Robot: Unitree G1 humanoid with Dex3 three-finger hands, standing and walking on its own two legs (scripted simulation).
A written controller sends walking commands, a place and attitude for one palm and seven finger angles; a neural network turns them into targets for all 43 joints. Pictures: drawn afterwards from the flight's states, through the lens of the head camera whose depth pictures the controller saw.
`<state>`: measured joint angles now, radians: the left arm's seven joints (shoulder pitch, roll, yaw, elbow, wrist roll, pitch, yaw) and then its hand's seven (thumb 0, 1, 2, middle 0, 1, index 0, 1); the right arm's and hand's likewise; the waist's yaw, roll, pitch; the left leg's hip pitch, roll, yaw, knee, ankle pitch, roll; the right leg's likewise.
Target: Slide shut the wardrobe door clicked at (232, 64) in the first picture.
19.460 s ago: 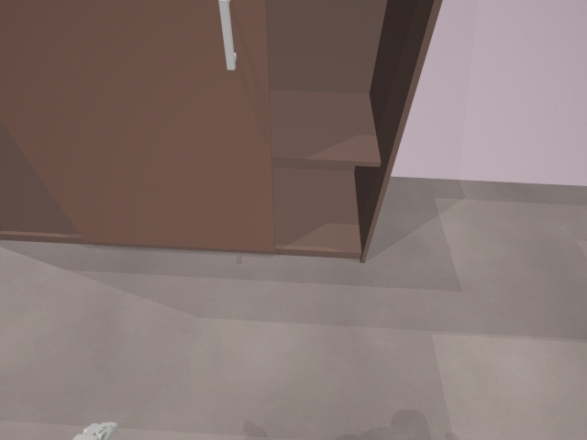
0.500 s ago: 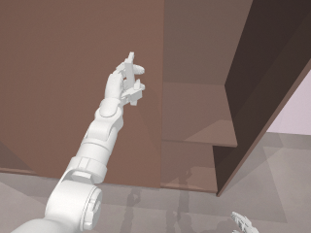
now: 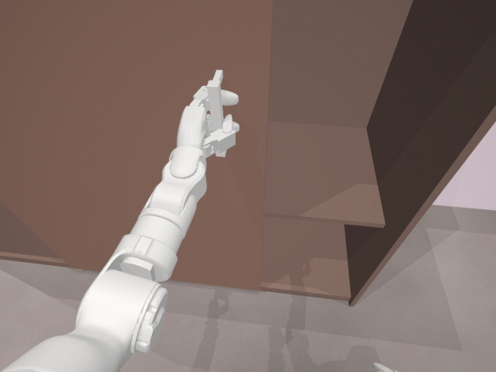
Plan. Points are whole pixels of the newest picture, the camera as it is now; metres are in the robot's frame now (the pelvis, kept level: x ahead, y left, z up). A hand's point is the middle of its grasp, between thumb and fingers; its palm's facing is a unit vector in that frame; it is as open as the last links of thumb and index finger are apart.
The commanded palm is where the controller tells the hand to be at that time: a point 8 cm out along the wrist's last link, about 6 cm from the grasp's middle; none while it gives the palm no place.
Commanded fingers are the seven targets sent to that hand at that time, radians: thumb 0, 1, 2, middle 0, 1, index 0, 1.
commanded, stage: tug the door sideways, standing still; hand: left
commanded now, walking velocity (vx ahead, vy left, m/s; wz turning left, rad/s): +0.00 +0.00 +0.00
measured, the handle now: (219, 115) +0.50 +0.07 +0.15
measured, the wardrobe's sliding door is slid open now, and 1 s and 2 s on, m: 0.36 0.34 0.14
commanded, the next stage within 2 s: step sideways, sliding the door along in 0.08 s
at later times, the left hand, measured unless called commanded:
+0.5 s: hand (231, 138) +0.45 +0.05 +0.15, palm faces -0.05 -0.99 -0.15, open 5.8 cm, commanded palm +0.43 +0.06 +0.16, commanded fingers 0.00 0.90 0.90 -0.45 -1.40 -0.45 -1.40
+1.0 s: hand (249, 136) +0.45 +0.02 +0.15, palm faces +0.17 -0.98 -0.09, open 6.0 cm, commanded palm +0.42 +0.00 +0.16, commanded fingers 0.00 0.90 0.90 -0.45 -1.40 -0.45 -1.40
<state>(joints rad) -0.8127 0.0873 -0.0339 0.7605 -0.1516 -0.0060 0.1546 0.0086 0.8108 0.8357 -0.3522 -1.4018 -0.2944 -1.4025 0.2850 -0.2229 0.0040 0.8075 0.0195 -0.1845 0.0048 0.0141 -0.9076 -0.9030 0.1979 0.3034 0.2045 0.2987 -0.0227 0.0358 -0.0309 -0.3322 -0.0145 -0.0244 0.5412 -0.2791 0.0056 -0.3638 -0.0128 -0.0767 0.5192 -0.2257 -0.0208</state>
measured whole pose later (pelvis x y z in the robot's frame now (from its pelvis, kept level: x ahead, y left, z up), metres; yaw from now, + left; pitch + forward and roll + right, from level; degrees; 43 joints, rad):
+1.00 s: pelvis +0.04 -0.13 -0.01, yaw +4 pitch -1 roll +0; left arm -0.60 0.16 0.00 0.29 -0.10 0.01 0.15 -0.01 0.81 0.88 -0.41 -1.40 -0.15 -1.40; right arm 0.09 -0.21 -0.01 0.62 0.05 -0.01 -0.04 0.01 -0.91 -0.90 0.20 0.30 0.21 0.30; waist 0.06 0.05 0.18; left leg -0.25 0.19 0.00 0.64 -0.29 -0.06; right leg -0.32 0.00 -0.08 0.61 -0.27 -0.03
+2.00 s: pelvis +0.07 -0.24 +0.00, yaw -1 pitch +1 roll +3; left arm -0.26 0.10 -0.12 -0.10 -0.06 -0.06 0.15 0.01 0.81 0.85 -0.42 -1.40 -0.23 -1.39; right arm 0.00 -0.19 0.01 0.58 0.02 -0.01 0.00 0.01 -0.91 -0.90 0.20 0.30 0.20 0.30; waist 0.06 -0.01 0.18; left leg -0.31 0.07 0.07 0.63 -0.35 -0.06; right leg -0.32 0.05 0.03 0.50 -0.18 -0.08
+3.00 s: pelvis -0.01 -0.46 -0.01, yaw -1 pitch -3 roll +0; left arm -0.60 0.20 0.03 0.32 -0.10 0.02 0.17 0.01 0.82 0.87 -0.37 -1.40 -0.12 -1.33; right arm 0.08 -0.22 -0.03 0.62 0.06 0.01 -0.02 0.01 -0.91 -0.90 0.20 0.30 0.20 0.30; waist 0.08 0.04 0.18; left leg -0.32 0.15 -0.03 0.81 -0.44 -0.07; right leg -0.32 0.04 -0.06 0.62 -0.25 -0.08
